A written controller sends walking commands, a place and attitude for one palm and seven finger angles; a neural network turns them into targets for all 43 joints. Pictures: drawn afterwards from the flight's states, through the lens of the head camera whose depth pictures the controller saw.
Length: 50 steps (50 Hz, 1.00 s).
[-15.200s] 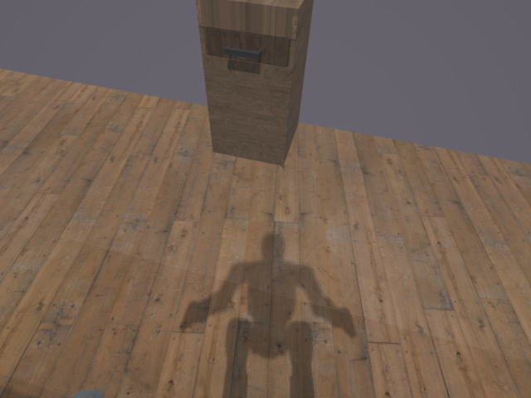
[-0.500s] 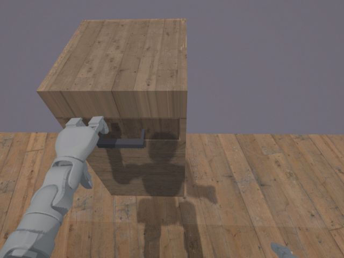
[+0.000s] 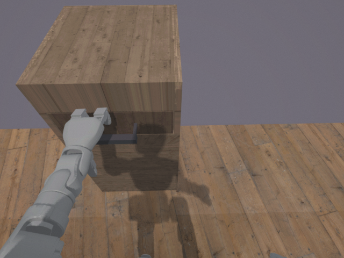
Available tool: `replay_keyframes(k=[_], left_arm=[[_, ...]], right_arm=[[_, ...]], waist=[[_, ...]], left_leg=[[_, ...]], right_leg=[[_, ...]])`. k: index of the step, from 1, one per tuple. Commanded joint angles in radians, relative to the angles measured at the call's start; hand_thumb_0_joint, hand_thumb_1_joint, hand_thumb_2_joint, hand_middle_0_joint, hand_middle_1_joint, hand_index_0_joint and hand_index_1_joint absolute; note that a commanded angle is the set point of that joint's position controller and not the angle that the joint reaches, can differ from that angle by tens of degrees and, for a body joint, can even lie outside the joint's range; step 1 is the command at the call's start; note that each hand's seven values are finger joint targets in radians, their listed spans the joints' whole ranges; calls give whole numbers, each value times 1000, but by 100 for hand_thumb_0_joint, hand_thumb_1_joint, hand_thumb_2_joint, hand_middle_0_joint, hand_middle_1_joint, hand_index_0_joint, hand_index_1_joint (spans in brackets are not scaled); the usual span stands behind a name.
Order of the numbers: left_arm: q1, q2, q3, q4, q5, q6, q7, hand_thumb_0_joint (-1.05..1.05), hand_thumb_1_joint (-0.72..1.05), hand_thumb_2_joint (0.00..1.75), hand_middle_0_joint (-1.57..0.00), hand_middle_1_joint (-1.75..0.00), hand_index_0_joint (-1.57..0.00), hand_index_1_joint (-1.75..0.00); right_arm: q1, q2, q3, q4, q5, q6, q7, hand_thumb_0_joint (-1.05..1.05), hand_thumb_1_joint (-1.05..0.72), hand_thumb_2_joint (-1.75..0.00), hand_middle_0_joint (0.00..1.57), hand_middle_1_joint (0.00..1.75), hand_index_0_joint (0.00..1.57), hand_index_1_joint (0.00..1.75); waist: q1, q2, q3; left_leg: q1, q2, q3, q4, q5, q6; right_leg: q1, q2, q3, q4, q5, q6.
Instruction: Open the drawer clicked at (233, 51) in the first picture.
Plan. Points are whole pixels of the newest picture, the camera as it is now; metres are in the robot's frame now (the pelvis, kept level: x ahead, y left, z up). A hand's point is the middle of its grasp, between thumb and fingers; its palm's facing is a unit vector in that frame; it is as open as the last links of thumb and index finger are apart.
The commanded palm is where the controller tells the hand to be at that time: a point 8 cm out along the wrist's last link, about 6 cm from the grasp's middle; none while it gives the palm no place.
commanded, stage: move the hooked fingers above the handle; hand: left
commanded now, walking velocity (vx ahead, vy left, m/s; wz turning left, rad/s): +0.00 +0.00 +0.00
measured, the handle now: (113, 133) +0.49 +0.21 -0.09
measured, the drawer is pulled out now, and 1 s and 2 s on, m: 0.00 0.00 0.00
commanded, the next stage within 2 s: lower the fingers behind the handle in 1.14 s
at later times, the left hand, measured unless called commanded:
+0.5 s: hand (105, 136) +0.44 +0.21 -0.04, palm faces -0.04 -0.03 -1.00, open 13.8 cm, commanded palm +0.43 +0.22 +0.03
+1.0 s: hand (103, 137) +0.44 +0.22 -0.03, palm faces -0.03 -0.04 -1.00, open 13.8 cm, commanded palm +0.42 +0.21 +0.03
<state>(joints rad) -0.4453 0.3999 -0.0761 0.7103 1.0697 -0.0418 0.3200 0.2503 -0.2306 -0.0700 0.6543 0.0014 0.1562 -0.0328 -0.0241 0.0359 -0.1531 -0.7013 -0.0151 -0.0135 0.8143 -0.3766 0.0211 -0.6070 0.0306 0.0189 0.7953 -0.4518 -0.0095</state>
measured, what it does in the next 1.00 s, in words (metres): stands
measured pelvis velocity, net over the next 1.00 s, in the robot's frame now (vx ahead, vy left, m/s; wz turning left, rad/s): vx -0.02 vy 0.01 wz -0.02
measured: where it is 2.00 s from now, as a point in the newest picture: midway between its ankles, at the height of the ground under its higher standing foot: outside the picture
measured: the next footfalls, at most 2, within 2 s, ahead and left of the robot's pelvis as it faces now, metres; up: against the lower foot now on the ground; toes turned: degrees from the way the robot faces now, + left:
none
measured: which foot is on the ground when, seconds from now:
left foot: down 0.00-1.00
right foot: down 0.00-1.00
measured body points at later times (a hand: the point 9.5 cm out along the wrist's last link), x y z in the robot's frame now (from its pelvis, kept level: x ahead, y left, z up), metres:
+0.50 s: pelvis -0.02 +0.01 -0.02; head +0.08 +0.01 +0.41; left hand +0.44 +0.21 +0.02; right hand +0.00 -0.27 -0.15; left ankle +0.00 +0.11 -0.70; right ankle -0.04 -0.12 -0.70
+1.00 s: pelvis -0.02 +0.01 -0.02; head +0.08 +0.02 +0.42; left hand +0.43 +0.22 +0.02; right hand +0.02 -0.27 -0.15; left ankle +0.00 +0.11 -0.70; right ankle -0.04 -0.12 -0.70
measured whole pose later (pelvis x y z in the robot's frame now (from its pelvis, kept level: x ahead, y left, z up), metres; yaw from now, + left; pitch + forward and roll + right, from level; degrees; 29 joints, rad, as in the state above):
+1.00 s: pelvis -0.02 +0.01 -0.02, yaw -1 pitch +21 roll -2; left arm -0.67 0.41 -0.05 1.01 1.11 -0.03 0.45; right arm 0.32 -0.23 -0.07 0.70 -0.02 0.14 -0.01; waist -0.10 0.04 -0.20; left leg -0.92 0.00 -0.02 0.96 -0.41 0.03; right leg -0.82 0.05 0.01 0.91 -0.47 0.00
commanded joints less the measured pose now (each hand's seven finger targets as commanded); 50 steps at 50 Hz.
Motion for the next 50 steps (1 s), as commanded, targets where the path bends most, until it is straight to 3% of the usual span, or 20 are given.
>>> replay_keyframes(k=[1,4,8,10,11,14,16,17,21,22,26,27,30,37,40,43,46,47,49,50], left_arm=[[-415,221,101,-113,16,7,68,0,-50,30,-30,-120,-30,-120],[-434,235,111,-57,19,13,78,0,-50,30,-30,-120,-30,-120],[-484,206,85,-22,22,4,86,0,-50,30,-30,-120,-30,-120],[-514,205,87,2,17,-4,90,0,-50,30,-30,-120,-30,-120],[-517,239,115,0,24,-13,97,0,-50,30,-30,-120,-30,-120],[-552,191,74,46,35,-13,115,0,-50,30,-30,-120,-30,-120],[-594,211,92,50,42,-14,133,0,-50,30,-30,-120,-30,-120],[-597,189,79,76,42,-6,141,0,-50,30,-30,-120,-30,-120],[-674,239,104,135,51,23,169,0,-50,30,-30,-120,-30,-120],[-658,241,109,165,48,35,173,0,-50,30,-30,-120,-30,-120],[-669,327,158,140,50,55,162,0,-50,30,-30,-120,-30,-120],[-645,298,139,156,44,63,156,0,-50,30,-30,-120,-30,-120],[-616,306,144,165,31,64,135,0,-50,30,-30,-120,-30,-120],[-578,255,107,107,25,8,112,0,-50,30,-30,-120,-30,-120],[-612,165,44,104,16,-8,119,0,-50,30,-30,-120,-30,-120],[-622,243,100,118,29,-8,141,0,-50,30,-30,-120,-30,-120],[-661,254,110,80,49,-6,169,0,-50,30,-30,-120,-30,-120],[-644,204,77,96,46,7,174,0,-50,30,-30,-120,-30,-120],[-667,190,66,122,42,30,182,0,-50,30,-30,-120,-30,-120],[-679,224,95,118,38,39,182,0,-50,30,-30,-120,-30,-120]], right_arm=[[72,-145,-49,-83,-7,-23,-9,0,-90,-90,20,30,20,30],[90,-148,-50,-75,-8,-18,-11,0,-90,-90,20,30,20,30],[112,-148,-53,-64,-11,-23,-7,0,-90,-90,20,30,20,30],[127,-150,-54,-55,-15,-24,-8,0,-90,-90,20,30,20,30],[136,-154,-57,-52,-16,-26,-7,0,-90,-90,20,30,20,30],[149,-152,-58,-38,-20,-27,-5,0,-90,-90,20,30,20,30],[158,-158,-61,-30,-23,-31,0,0,-90,-90,20,30,20,30],[164,-157,-63,-26,-26,-33,2,0,-90,-90,20,30,20,30],[182,-167,-58,-9,-26,-38,5,0,-90,-90,20,30,20,30],[189,-168,-58,-8,-29,-40,5,0,-90,-90,20,30,20,30],[197,-174,-51,-16,-26,-38,4,0,-90,-90,20,30,20,30],[197,-171,-51,-18,-26,-36,3,0,-90,-90,20,30,20,30],[198,-173,-46,-18,-23,-32,-1,0,-90,-90,20,30,20,30],[200,-166,-53,-16,-20,-37,-8,0,-90,-90,20,30,20,30],[199,-157,-57,-9,-21,-44,-2,0,-90,-90,20,30,20,30],[194,-167,-54,-6,-20,-40,-3,0,-90,-90,20,30,20,30],[186,-166,-56,-9,-24,-39,2,0,-90,-90,20,30,20,30],[185,-161,-57,-10,-26,-39,7,0,-90,-90,20,30,20,30],[182,-162,-57,-7,-25,-38,11,0,-90,-90,20,30,20,30],[180,-164,-55,-8,-26,-39,11,0,-90,-90,20,30,20,30]], waist=[[-18,10,-350],[-27,-13,-357],[-42,29,-362],[-55,14,-372],[-47,7,-399],[-69,30,-365],[-69,48,-401],[-77,49,-392],[-93,41,-414],[-91,23,-419],[-66,75,-505],[-70,65,-483],[-68,53,-455],[-74,46,-417],[-101,44,-368],[-92,28,-374],[-85,85,-429],[-87,103,-427],[-100,78,-405],[-92,81,-416]], left_leg=[[289,-10,21,-28,419,22],[261,-8,24,-11,414,24],[256,-3,21,4,400,22],[243,0,15,18,404,23],[242,2,14,24,409,23],[217,5,9,39,377,19],[228,9,0,52,382,18],[225,10,1,57,372,18],[175,10,-2,75,326,21],[159,8,3,83,324,24],[178,5,11,84,366,22],[176,6,16,81,366,23],[163,6,15,67,365,22],[197,14,15,51,356,23],[210,17,4,50,339,23],[181,14,2,52,305,24],[232,16,-7,63,350,18],[244,15,-7,66,366,14],[235,16,-5,66,347,15],[232,16,-5,66,360,15]], right_leg=[[14,33,-38,-58,421,-35],[11,34,-35,-50,430,-33],[-41,37,-37,-39,400,-34],[-54,38,-39,-28,398,-34],[-55,39,-37,-20,404,-32],[-119,42,-45,-7,358,-35],[-151,44,-46,8,337,-36],[-165,45,-49,8,325,-37],[-194,46,-48,24,290,-32],[-180,47,-46,26,301,-32],[-131,49,-41,38,351,-31],[-123,50,-42,28,356,-29],[-105,50,-44,17,360,-30],[-116,49,-42,-7,345,-30],[-167,48,-53,-16,302,-33],[-170,46,-48,-11,280,-31],[-193,47,-53,10,289,-35],[-202,50,-60,13,292,-38],[-208,51,-61,6,282,-34],[-194,49,-60,11,292,-36]])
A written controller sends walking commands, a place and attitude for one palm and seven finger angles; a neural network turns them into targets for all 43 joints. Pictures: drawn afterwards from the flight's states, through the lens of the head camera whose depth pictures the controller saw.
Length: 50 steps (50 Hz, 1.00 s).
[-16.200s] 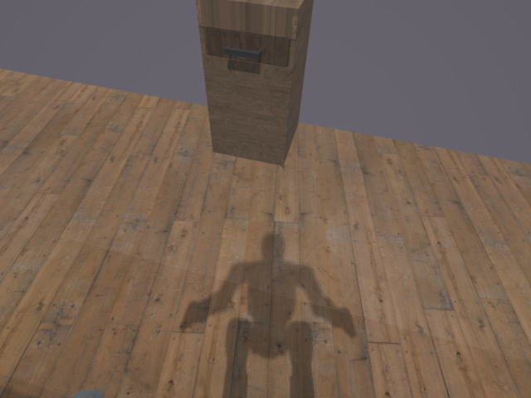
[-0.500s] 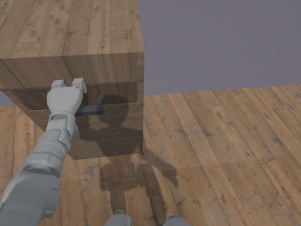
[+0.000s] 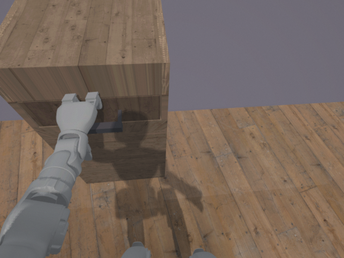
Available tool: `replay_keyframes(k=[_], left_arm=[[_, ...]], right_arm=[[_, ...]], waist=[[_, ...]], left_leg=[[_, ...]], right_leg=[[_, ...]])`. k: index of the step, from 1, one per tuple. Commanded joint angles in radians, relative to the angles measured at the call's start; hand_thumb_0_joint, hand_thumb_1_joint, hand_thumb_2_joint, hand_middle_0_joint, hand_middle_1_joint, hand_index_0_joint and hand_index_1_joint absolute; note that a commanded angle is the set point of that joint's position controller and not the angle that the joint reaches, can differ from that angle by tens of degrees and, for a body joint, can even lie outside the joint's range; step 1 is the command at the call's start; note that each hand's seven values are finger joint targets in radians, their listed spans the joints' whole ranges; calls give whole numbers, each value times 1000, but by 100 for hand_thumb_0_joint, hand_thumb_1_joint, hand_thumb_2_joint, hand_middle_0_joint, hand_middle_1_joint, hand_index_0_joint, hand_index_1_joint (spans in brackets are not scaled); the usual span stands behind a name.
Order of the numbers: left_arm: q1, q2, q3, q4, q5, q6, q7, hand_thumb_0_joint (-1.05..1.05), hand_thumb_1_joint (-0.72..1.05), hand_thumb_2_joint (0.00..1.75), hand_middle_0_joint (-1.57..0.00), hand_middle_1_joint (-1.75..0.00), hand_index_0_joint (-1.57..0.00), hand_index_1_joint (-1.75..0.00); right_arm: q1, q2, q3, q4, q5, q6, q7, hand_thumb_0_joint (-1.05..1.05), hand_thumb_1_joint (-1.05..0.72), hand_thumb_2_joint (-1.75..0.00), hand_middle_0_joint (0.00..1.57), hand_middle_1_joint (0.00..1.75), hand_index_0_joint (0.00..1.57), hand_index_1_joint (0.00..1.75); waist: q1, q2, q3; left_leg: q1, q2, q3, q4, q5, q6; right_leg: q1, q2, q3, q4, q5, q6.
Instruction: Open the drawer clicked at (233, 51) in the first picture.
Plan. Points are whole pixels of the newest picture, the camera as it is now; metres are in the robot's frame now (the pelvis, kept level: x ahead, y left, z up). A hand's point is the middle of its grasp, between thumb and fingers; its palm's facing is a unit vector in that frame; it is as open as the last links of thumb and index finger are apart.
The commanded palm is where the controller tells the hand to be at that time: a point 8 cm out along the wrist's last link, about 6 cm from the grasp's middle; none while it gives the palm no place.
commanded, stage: move the hooked fingers above the handle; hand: left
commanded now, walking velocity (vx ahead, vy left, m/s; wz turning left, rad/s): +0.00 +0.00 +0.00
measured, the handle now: (95, 121) +0.50 +0.21 -0.06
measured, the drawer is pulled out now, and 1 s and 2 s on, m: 0.00 0.00 0.00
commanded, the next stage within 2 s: lower the fingers behind the handle in 0.14 s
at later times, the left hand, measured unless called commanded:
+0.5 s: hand (89, 132) +0.44 +0.21 -0.03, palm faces -0.07 -0.04 -1.00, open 13.8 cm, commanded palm +0.43 +0.20 +0.03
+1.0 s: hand (92, 136) +0.44 +0.21 -0.06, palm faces -0.06 -0.03 -1.00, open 13.8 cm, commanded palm +0.43 +0.20 +0.00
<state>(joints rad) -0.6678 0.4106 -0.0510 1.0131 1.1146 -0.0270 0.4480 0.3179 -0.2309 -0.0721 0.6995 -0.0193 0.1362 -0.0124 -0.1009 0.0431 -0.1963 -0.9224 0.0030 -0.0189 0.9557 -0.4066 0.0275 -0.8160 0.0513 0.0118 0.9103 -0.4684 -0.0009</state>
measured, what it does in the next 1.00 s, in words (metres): stands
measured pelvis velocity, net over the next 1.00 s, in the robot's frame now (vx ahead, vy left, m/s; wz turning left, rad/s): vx -0.01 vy -0.01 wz -0.01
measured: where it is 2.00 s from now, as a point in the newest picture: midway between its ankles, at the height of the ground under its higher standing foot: outside the picture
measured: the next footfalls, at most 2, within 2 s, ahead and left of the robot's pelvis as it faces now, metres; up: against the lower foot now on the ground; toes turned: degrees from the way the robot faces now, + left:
none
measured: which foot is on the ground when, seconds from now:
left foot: down 0.00-1.00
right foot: down 0.00-1.00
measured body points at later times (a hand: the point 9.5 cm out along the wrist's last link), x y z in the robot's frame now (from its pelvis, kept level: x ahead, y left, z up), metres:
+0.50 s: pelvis +0.01 -0.01 +0.00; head +0.10 +0.00 +0.44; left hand +0.44 +0.21 +0.03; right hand +0.03 -0.27 -0.13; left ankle +0.02 +0.10 -0.68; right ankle -0.03 -0.13 -0.68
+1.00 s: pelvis -0.01 -0.01 -0.02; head +0.11 +0.00 +0.41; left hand +0.44 +0.21 +0.00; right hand +0.03 -0.28 -0.15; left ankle +0.02 +0.10 -0.68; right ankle -0.03 -0.13 -0.68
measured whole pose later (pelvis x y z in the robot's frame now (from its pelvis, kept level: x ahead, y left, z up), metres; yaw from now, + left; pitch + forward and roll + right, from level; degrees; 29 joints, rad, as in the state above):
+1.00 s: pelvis -0.01 -0.01 -0.02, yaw -1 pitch +25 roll -3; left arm -0.67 0.42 -0.02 1.05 1.13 -0.04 0.48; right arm 0.31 -0.23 -0.06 0.71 -0.03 0.12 -0.01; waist -0.11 0.05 -0.22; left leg -1.07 0.01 -0.02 1.09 -0.45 0.02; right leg -0.97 0.07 0.00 1.05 -0.52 -0.01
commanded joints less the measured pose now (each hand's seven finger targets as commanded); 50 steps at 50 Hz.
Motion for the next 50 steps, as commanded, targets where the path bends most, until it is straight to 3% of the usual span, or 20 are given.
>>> replay_keyframes(k=[1,3,8,11,12,14,15,17,19,24,26,28,31,36,37,39,43,47,49,50], left_arm=[[-448,212,63,-180,0,35,54,0,-50,30,-30,-120,-30,-120],[-456,172,27,-163,-6,55,44,0,-50,30,-30,-120,-30,-120],[-458,182,29,-167,-16,55,5,0,-50,30,-30,-120,-30,-120],[-414,221,69,-198,-12,29,-5,0,-50,30,-30,-120,-30,-120],[-359,226,83,-183,-10,25,-5,0,-50,30,-30,-120,-30,-120],[-318,173,49,-154,-3,25,0,0,-50,30,-30,-120,-30,-120],[-326,178,56,-145,-9,23,3,0,-50,30,-30,-120,-30,-120],[-296,194,74,-159,-7,17,11,0,-50,30,-30,-120,-30,-120],[-309,183,65,-202,-5,3,18,0,-50,30,-30,-120,-30,-120],[-364,190,72,-228,9,-19,55,0,-50,30,-30,-120,-30,-120],[-389,196,76,-240,15,-24,72,0,-50,30,-30,-120,-30,-120],[-400,156,46,-221,16,-11,87,0,-50,30,-30,-120,-30,-120],[-396,216,94,-177,11,16,96,0,-50,30,-30,-120,-30,-120],[-385,209,75,-129,10,44,72,0,-50,30,-30,-120,-30,-120],[-396,181,52,-129,3,43,65,0,-50,30,-30,-120,-30,-120],[-367,212,73,-124,4,35,53,0,-50,30,-30,-120,-30,-120],[-363,219,78,-127,9,3,44,0,-50,30,-30,-120,-30,-120],[-366,209,85,-146,20,-19,68,0,-50,30,-30,-120,-30,-120],[-386,209,84,-145,21,-19,85,0,-50,30,-30,-120,-30,-120],[-402,214,89,-151,19,-17,91,0,-50,30,-30,-120,-30,-120]], right_arm=[[109,-165,-52,-60,-3,-15,-10,0,-90,-90,20,30,20,30],[111,-163,-50,-60,-1,-14,-10,0,-90,-90,20,30,20,30],[117,-161,-47,-66,1,-14,-18,0,-90,-90,20,30,20,30],[116,-158,-46,-73,-1,-14,-21,0,-90,-90,20,30,20,30],[114,-157,-46,-76,-2,-12,-21,0,-90,-90,20,30,20,30],[109,-151,-45,-78,-1,-9,-18,0,-90,-90,20,30,20,30],[107,-150,-44,-73,-1,-11,-15,0,-90,-90,20,30,20,30],[112,-156,-49,-79,-3,-10,-14,0,-90,-90,20,30,20,30],[110,-151,-53,-76,-4,-12,-12,0,-90,-90,20,30,20,30],[107,-154,-59,-53,-10,-18,-11,0,-90,-90,20,30,20,30],[104,-154,-60,-46,-11,-21,-9,0,-90,-90,20,30,20,30],[99,-151,-60,-40,-14,-23,-7,0,-90,-90,20,30,20,30],[102,-159,-57,-36,-14,-23,-6,0,-90,-90,20,30,20,30],[98,-159,-48,-43,-11,-21,-9,0,-90,-90,20,30,20,30],[102,-157,-48,-45,-14,-24,-10,0,-90,-90,20,30,20,30],[101,-158,-45,-49,-12,-25,-14,0,-90,-90,20,30,20,30],[102,-156,-42,-52,-12,-29,-16,0,-90,-90,20,30,20,30],[105,-157,-47,-48,-19,-34,-13,0,-90,-90,20,30,20,30],[107,-157,-48,-42,-21,-36,-11,0,-90,-90,20,30,20,30],[103,-158,-47,-39,-25,-38,-10,0,-90,-90,20,30,20,30]], waist=[[-13,64,-398],[-25,57,-376],[-25,30,-383],[1,42,-417],[16,42,-396],[6,21,-347],[4,18,-334],[14,-1,-360],[13,28,-389],[-11,22,-377],[-8,57,-417],[-22,69,-404],[-13,42,-429],[-15,41,-423],[-26,34,-405],[-17,25,-413],[-18,26,-402],[-13,61,-417],[-23,43,-423],[-25,69,-425]], left_leg=[[465,-4,0,-79,388,9],[467,-3,2,-85,384,10],[459,-4,10,-86,394,16],[456,-6,15,-79,434,16],[444,-8,19,-79,439,15],[404,-10,24,-75,425,16],[384,-10,26,-73,418,17],[382,-9,27,-67,421,18],[391,-11,30,-55,434,16],[373,-5,17,-28,405,17],[391,-5,10,-18,407,13],[391,-4,7,-9,399,12],[360,-8,12,1,386,15],[332,-9,14,11,374,14],[324,-9,17,14,361,18],[304,-10,19,21,346,19],[264,-9,18,40,333,21],[280,-2,5,59,328,15],[263,-1,3,72,321,17],[267,0,-3,76,328,13]], right_leg=[[21,30,-52,-106,310,-41],[21,31,-55,-116,311,-41],[61,28,-45,-124,350,-36],[97,27,-39,-110,399,-38],[104,29,-40,-110,405,-41],[91,29,-42,-110,404,-40],[93,26,-39,-109,408,-40],[103,27,-36,-99,421,-38],[105,25,-31,-90,443,-39],[39,24,-34,-70,399,-38],[12,23,-34,-55,378,-39],[-21,25,-40,-51,358,-39],[1,25,-35,-41,369,-36],[-4,25,-36,-30,372,-35],[-4,25,-37,-35,370,-33],[6,24,-30,-32,369,-33],[-21,23,-29,-12,361,-32],[-88,25,-40,15,308,-38],[-97,26,-39,23,305,-36],[-115,26,-43,32,298,-39]])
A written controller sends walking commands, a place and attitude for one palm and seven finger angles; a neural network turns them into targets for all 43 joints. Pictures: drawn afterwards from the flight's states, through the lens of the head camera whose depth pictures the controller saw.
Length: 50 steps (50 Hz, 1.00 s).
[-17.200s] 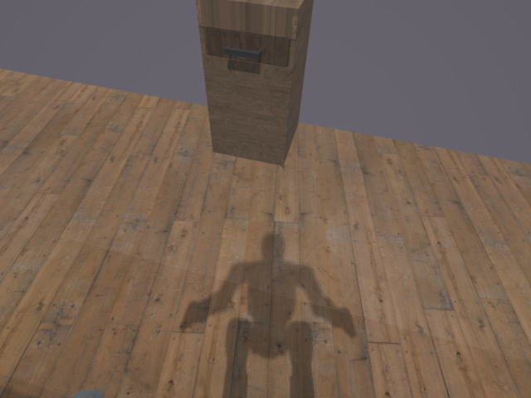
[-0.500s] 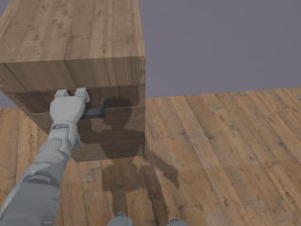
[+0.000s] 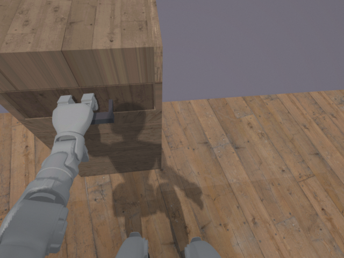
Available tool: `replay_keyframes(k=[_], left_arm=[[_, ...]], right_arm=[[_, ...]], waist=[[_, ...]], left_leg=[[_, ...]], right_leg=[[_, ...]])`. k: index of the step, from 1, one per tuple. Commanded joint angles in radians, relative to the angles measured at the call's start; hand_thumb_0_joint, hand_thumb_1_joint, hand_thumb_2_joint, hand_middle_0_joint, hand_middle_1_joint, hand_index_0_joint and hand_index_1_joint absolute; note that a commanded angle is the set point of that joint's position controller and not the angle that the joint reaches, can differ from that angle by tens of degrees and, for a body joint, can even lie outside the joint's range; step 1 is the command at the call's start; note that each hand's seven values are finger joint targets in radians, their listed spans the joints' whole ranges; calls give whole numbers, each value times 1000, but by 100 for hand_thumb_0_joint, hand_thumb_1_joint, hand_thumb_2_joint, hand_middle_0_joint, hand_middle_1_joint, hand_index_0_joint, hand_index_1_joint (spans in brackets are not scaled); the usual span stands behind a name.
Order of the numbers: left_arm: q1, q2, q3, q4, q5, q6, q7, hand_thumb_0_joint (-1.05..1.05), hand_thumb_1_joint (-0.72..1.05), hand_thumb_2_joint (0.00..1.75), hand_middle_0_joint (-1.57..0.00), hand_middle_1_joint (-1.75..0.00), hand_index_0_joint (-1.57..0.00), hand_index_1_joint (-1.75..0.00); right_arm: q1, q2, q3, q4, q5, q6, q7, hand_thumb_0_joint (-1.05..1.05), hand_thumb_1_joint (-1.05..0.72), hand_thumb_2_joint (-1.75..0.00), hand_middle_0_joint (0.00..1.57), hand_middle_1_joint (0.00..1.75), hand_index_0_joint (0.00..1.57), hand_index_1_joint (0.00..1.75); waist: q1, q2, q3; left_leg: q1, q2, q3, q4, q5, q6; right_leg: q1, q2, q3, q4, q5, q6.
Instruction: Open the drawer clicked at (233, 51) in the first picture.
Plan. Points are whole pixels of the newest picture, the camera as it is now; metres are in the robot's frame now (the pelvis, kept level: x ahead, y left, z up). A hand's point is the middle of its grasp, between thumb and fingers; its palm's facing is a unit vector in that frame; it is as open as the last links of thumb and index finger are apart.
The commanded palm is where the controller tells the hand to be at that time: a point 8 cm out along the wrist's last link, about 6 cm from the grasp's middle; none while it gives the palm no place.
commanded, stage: lower the fingers behind the handle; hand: left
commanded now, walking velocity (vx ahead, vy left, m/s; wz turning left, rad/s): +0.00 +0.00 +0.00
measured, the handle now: (85, 112) +0.50 +0.23 -0.04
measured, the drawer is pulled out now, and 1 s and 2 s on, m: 0.00 0.00 0.01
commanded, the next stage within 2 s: close the thumb around the handle in 0.84 s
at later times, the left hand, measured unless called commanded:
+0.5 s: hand (87, 131) +0.46 +0.22 -0.06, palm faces -0.04 -0.03 -1.00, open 13.8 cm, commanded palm +0.44 +0.21 -0.01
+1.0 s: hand (86, 130) +0.46 +0.22 -0.06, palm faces -0.05 -0.03 -1.00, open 13.8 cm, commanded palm +0.44 +0.21 -0.01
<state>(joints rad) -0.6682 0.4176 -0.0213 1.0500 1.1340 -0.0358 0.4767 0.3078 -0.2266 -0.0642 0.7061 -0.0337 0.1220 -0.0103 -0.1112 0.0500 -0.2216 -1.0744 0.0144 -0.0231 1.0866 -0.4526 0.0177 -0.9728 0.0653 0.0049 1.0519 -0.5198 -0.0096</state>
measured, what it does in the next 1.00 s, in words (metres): stands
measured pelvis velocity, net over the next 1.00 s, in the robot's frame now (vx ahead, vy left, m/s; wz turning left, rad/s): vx -0.01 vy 0.00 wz -0.01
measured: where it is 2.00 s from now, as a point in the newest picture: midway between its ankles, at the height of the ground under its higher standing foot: outside the picture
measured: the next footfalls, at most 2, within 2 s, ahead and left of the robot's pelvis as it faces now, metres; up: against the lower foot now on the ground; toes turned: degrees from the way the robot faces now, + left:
none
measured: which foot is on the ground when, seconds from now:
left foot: down 0.00-1.00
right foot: down 0.00-1.00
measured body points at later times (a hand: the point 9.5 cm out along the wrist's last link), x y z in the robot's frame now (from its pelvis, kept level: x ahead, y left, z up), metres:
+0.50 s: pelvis -0.01 +0.00 -0.02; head +0.12 +0.02 +0.41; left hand +0.45 +0.22 -0.01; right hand +0.02 -0.26 -0.15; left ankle +0.02 +0.11 -0.66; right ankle -0.02 -0.12 -0.66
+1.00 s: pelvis -0.01 +0.00 -0.02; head +0.13 +0.01 +0.41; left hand +0.45 +0.22 -0.01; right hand +0.02 -0.27 -0.15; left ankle +0.02 +0.11 -0.66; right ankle -0.02 -0.12 -0.66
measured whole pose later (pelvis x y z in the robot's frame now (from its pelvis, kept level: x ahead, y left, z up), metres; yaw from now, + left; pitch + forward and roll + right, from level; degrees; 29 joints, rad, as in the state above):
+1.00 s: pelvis -0.01 +0.00 -0.02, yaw -1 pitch +29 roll -3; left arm -0.72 0.44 -0.01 1.07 1.13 -0.02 0.50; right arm 0.30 -0.23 -0.05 0.71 -0.04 0.11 -0.01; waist -0.13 0.06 -0.22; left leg -1.21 0.02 -0.03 1.20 -0.49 0.02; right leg -1.11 0.07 0.00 1.17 -0.55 -0.01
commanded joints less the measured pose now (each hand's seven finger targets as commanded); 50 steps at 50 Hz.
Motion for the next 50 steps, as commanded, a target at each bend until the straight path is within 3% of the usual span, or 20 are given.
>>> replay_keyframes(k=[1,10,14,17,20,23,24,26,34,37,40,42,44,46,47,50], left_arm=[[-400,203,56,-180,2,-4,70,0,-50,30,-30,-120,-30,-120],[-463,193,44,-168,-5,33,81,0,-50,30,-30,-120,-30,-120],[-459,202,39,-132,3,40,76,0,-50,30,-30,-120,-30,-120],[-413,202,55,-133,6,33,77,0,-50,30,-30,-120,-30,-120],[-423,186,44,-103,4,40,80,0,-50,30,-30,-120,-30,-120],[-428,222,67,-148,8,30,85,0,-50,30,-30,-120,-30,-120],[-420,228,73,-143,8,35,90,0,-50,30,-30,-120,-30,-120],[-431,192,44,-129,6,48,91,0,-50,30,-30,-120,-30,-120],[-481,217,34,-101,-11,73,63,0,-50,30,-30,-120,-30,-120],[-431,243,56,-101,-15,58,45,0,-50,30,-30,-120,-30,-120],[-434,210,39,-127,-13,34,37,0,-50,30,-30,-120,-30,-120],[-395,223,54,-134,-15,24,38,0,-50,30,-30,-120,-30,-120],[-411,222,50,-136,-12,19,46,0,-50,30,-30,-120,-30,-120],[-405,266,83,-145,-6,16,55,0,-50,30,-30,-120,-30,-120],[-399,234,62,-140,-7,20,59,0,-50,30,-30,-120,-30,-120],[-382,237,77,-147,-16,26,65,0,-33,37,-31,-122,-31,-122]], right_arm=[[116,-164,-55,-45,-8,-23,-9,0,-90,-90,20,30,20,30],[130,-168,-54,-26,-16,-25,-4,0,-90,-90,20,30,20,30],[129,-170,-46,-29,-14,-24,-7,0,-90,-90,20,30,20,30],[128,-170,-48,-32,-18,-24,-5,0,-90,-90,20,30,20,30],[126,-168,-46,-29,-19,-24,-1,0,-90,-90,20,30,20,30],[130,-170,-45,-36,-18,-25,-2,0,-90,-90,20,30,20,30],[129,-172,-46,-36,-18,-22,-2,0,-90,-90,20,30,20,30],[132,-170,-46,-36,-15,-22,0,0,-90,-90,20,30,20,30],[136,-174,-36,-33,-9,-27,-11,0,-90,-90,20,30,20,30],[133,-172,-32,-40,-7,-27,-13,0,-90,-90,20,30,20,30],[133,-166,-37,-40,-10,-31,-15,0,-90,-90,20,30,20,30],[132,-168,-36,-46,-9,-28,-14,0,-90,-90,20,30,20,30],[132,-168,-38,-45,-9,-29,-15,0,-90,-90,20,30,20,30],[133,-171,-37,-43,-8,-28,-13,0,-90,-90,20,30,20,30],[133,-170,-39,-42,-10,-27,-12,0,-90,-90,20,30,20,30],[137,-169,-43,-39,-12,-26,-7,0,-90,-90,20,30,20,30]], waist=[[-13,56,-416],[-29,79,-465],[-34,67,-428],[-16,88,-461],[-31,56,-416],[-17,79,-476],[-17,62,-467],[-26,67,-451],[-49,47,-426],[-25,57,-440],[-32,63,-443],[-18,72,-441],[-30,47,-428],[-14,58,-448],[-22,63,-439],[-12,54,-474]], left_leg=[[420,-11,3,-55,363,24],[436,-6,-12,-26,385,20],[387,-6,-10,-16,347,23],[408,-3,-11,-4,381,19],[360,-2,-13,6,353,22],[363,-3,-7,19,367,22],[358,-4,-7,20,363,22],[365,-4,-13,12,351,21],[326,-7,-4,8,295,31],[329,-10,1,11,305,30],[338,-7,-2,19,332,29],[336,-7,3,17,333,27],[308,-8,6,23,315,31],[315,-8,2,25,328,27],[322,-8,2,24,337,28],[337,-10,3,27,369,26]], right_leg=[[38,13,-37,-107,338,-28],[-1,14,-48,-76,331,-30],[-23,15,-47,-69,309,-29],[-36,15,-50,-49,321,-32],[-51,15,-50,-45,308,-30],[-33,13,-46,-28,334,-29],[-28,14,-46,-31,331,-29],[-49,15,-51,-36,305,-28],[-28,11,-44,-55,289,-22],[-12,13,-40,-51,300,-25],[-23,13,-40,-43,324,-25],[-16,14,-41,-43,325,-27],[-12,13,-37,-46,322,-23],[-13,12,-36,-35,331,-25],[-17,14,-39,-37,338,-26],[12,13,-38,-32,376,-25]])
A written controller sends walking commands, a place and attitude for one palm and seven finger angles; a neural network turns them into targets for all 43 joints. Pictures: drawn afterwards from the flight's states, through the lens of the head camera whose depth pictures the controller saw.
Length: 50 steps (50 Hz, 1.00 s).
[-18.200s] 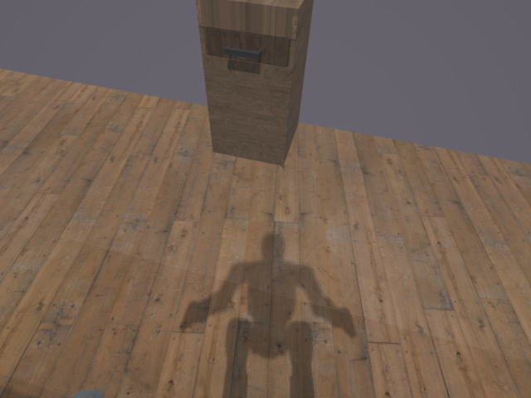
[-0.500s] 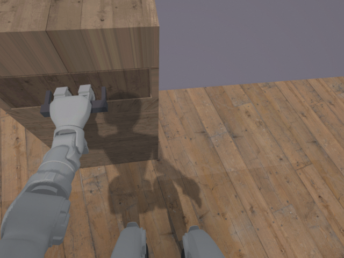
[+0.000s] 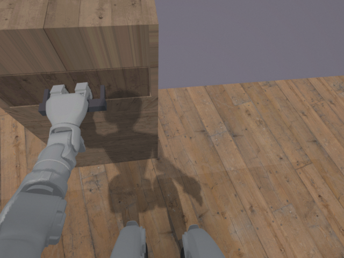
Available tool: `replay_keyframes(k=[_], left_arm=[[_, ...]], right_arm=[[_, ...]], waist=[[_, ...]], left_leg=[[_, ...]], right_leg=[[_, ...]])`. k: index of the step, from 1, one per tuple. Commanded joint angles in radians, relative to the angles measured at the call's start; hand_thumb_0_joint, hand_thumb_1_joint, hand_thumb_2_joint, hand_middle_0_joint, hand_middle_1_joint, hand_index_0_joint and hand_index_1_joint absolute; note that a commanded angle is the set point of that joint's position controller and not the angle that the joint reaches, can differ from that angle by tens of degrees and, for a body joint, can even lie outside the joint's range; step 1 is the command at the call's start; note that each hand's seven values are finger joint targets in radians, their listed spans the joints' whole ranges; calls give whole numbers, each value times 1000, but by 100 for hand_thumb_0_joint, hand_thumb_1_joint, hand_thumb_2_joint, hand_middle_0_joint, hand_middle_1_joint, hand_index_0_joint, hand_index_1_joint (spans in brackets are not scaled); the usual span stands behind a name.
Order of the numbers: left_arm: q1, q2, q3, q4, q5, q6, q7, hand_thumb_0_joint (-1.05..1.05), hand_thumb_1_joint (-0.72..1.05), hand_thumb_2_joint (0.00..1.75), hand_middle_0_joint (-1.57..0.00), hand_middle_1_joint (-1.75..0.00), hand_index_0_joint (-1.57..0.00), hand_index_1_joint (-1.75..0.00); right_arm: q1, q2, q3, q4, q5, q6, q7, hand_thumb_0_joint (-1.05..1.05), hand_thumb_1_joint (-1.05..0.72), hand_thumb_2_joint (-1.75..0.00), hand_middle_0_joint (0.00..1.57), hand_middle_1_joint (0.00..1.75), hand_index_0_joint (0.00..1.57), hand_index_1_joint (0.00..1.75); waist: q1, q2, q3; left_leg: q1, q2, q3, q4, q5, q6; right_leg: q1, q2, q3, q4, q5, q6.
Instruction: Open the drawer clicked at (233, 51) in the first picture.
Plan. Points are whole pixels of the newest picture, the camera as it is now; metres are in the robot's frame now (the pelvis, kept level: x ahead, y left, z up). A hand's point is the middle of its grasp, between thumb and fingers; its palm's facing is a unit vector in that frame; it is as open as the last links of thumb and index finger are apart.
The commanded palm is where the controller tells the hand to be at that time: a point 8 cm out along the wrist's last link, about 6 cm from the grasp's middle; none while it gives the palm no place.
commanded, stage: close the thumb around the handle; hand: left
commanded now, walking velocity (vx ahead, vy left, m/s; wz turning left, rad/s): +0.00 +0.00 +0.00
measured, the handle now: (74, 99) +0.51 +0.23 -0.02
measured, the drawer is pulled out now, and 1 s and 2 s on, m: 0.00 0.01 0.12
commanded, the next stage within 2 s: pull the drawer open in 0.64 s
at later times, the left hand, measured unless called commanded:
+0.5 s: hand (75, 120) +0.46 +0.23 -0.04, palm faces -0.04 -0.03 -1.00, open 6.4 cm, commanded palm +0.44 +0.21 +0.02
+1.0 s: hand (75, 124) +0.44 +0.23 -0.04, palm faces -0.05 -0.05 -1.00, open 5.6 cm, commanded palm +0.40 +0.21 +0.02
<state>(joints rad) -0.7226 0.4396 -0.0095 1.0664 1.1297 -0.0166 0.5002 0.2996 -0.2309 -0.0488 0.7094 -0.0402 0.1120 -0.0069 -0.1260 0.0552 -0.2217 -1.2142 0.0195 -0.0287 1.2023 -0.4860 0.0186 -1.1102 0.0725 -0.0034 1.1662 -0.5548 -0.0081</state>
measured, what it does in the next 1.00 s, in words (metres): stands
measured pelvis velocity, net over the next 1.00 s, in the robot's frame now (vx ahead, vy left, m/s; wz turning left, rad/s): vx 0.01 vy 0.01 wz -0.02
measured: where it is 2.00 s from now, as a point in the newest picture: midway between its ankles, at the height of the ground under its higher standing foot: outside the picture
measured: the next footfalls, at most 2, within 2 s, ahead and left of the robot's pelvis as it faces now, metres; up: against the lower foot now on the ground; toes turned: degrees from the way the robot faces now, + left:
none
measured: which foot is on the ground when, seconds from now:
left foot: down 0.00-1.00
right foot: down 0.00-1.00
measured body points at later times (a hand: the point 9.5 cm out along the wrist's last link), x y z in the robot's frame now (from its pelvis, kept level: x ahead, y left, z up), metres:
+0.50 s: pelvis +0.00 +0.00 +0.00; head +0.13 +0.02 +0.44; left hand +0.45 +0.23 +0.02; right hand +0.04 -0.26 -0.13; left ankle +0.03 +0.11 -0.63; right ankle -0.01 -0.12 -0.63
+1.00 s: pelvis +0.01 +0.01 +0.01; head +0.13 +0.01 +0.44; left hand +0.44 +0.23 +0.02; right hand +0.04 -0.26 -0.12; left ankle +0.03 +0.11 -0.63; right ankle -0.01 -0.12 -0.63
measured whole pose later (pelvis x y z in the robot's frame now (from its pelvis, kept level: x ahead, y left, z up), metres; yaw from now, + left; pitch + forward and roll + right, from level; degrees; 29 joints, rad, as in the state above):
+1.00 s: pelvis +0.01 +0.01 +0.01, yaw -1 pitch +27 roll -3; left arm -0.59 0.40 -0.01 0.96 1.10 0.00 0.51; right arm 0.30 -0.22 -0.07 0.70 -0.04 0.14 0.01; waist -0.11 0.06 -0.22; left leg -1.14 0.03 0.00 1.15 -0.49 0.03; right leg -1.04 0.08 0.02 1.11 -0.55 0.00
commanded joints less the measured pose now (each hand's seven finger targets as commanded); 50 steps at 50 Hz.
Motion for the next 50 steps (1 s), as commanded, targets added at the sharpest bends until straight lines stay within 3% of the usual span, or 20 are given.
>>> replay_keyframes(k=[1,4,5,7,11,12,14,15,18,20,22,32,34,35,40,42,44,46,47,50], left_arm=[[-351,213,56,-182,-5,5,45,0,-28,40,-32,-122,-32,-122],[-329,188,41,-165,-6,19,50,0,-11,47,-33,-124,-33,-124],[-351,178,36,-165,-11,21,48,0,-5,49,-33,-125,-33,-125],[-331,184,41,-167,-8,20,48,0,6,54,-34,-126,-34,-126],[-362,173,28,-184,-3,14,46,0,28,64,-36,-128,-36,-128],[-330,162,29,-172,-8,15,45,0,34,66,-36,-129,-36,-129],[-335,162,27,-167,-4,15,47,0,45,71,-37,-130,-37,-130],[-354,151,21,-185,-8,10,46,0,51,73,-37,-131,-37,-131],[-316,182,52,-195,-3,4,53,0,68,80,-38,-133,-38,-133],[-301,162,44,-189,-9,6,54,0,79,85,-39,-134,-39,-134],[-299,187,56,-183,-5,7,59,0,90,90,-40,-135,-40,-135],[-347,172,35,-165,-11,21,57,0,90,90,-40,-135,-40,-135],[-346,166,29,-156,-12,23,54,0,90,90,-40,-135,-40,-135],[-366,166,28,-170,-16,18,52,0,90,90,-40,-135,-40,-135],[-275,153,36,-177,-24,11,44,0,90,90,-40,-135,-40,-135],[-203,159,53,-212,-26,1,43,0,90,90,-40,-135,-40,-135],[-118,129,47,-237,-32,-3,43,0,90,90,-40,-135,-40,-135],[-95,76,10,-263,-31,-9,47,0,90,90,-40,-135,-40,-135],[-77,86,22,-268,-28,-9,53,0,90,90,-40,-135,-40,-135],[-3,95,43,-327,-28,-8,68,0,90,90,-40,-135,-40,-135]], right_arm=[[143,-166,-58,-43,-3,-14,-10,0,-90,-90,20,30,20,30],[138,-166,-60,-42,-4,-11,-8,0,-90,-90,20,30,20,30],[140,-165,-61,-38,-5,-12,-8,0,-90,-90,20,30,20,30],[141,-166,-62,-40,-5,-12,-9,0,-90,-90,20,30,20,30],[140,-164,-63,-35,-5,-11,-9,0,-90,-90,20,30,20,30],[140,-163,-62,-38,-6,-10,-7,0,-90,-90,20,30,20,30],[138,-163,-61,-39,-7,-9,-7,0,-90,-90,20,30,20,30],[136,-160,-63,-37,-8,-12,-6,0,-90,-90,20,30,20,30],[135,-163,-64,-42,-9,-7,-5,0,-90,-90,20,30,20,30],[133,-159,-64,-40,-11,-6,-2,0,-90,-90,20,30,20,30],[130,-164,-62,-42,-9,-5,-4,0,-90,-90,20,30,20,30],[129,-167,-63,-41,-6,-9,-5,0,-90,-90,20,30,20,30],[131,-165,-62,-41,-4,-8,-7,0,-90,-90,20,30,20,30],[129,-165,-62,-38,-6,-11,-7,0,-90,-90,20,30,20,30],[120,-161,-61,-49,-5,-8,-5,0,-90,-90,20,30,20,30],[114,-158,-63,-60,-4,-5,-2,0,-90,-90,20,30,20,30],[103,-153,-65,-72,-2,-1,2,0,-90,-90,20,30,20,30],[93,-148,-67,-73,-1,1,8,0,-90,-90,20,30,20,30],[95,-150,-70,-73,-2,2,9,0,-90,-90,20,30,20,30],[86,-151,-73,-78,-5,5,12,0,-90,-90,20,30,20,30]], waist=[[-3,68,-474],[-4,53,-445],[-14,53,-444],[-3,55,-457],[-12,76,-455],[-1,71,-447],[-8,50,-435],[-10,75,-448],[8,61,-469],[7,65,-462],[6,43,-436],[-7,63,-434],[-11,39,-436],[-13,67,-440],[14,54,-453],[45,77,-476],[60,53,-476],[53,60,-470],[55,36,-438],[73,33,-473]], left_leg=[[489,-11,6,-91,403,23],[491,-11,5,-101,387,22],[498,-10,2,-100,394,23],[512,-11,4,-101,407,22],[535,-6,-3,-105,419,19],[529,-9,0,-108,410,19],[516,-8,-4,-109,405,21],[534,-7,-3,-105,421,20],[541,-5,0,-105,442,18],[536,-8,0,-106,442,18],[505,-9,8,-106,408,22],[526,-8,-3,-115,391,19],[513,-10,-1,-116,377,22],[524,-8,-3,-115,387,20],[532,-9,2,-124,400,19],[558,-9,10,-127,436,16],[565,-9,14,-137,457,14],[581,-5,13,-140,475,13],[569,-3,11,-144,461,13],[597,-3,12,-147,523,12]], right_leg=[[129,5,-30,-147,402,-26],[126,8,-36,-158,377,-28],[120,7,-36,-158,381,-27],[130,8,-35,-158,395,-28],[102,7,-40,-155,383,-28],[116,8,-42,-160,377,-30],[112,9,-42,-160,376,-30],[106,7,-40,-157,386,-30],[128,8,-40,-151,408,-29],[134,8,-40,-154,414,-31],[145,7,-34,-161,406,-28],[111,7,-41,-164,361,-30],[121,7,-40,-169,355,-28],[112,5,-39,-166,359,-29],[147,8,-38,-167,378,-31],[172,9,-38,-163,411,-35],[201,10,-40,-168,434,-35],[187,10,-42,-168,443,-34],[190,11,-46,-173,433,-36],[232,10,-42,-167,496,-37]])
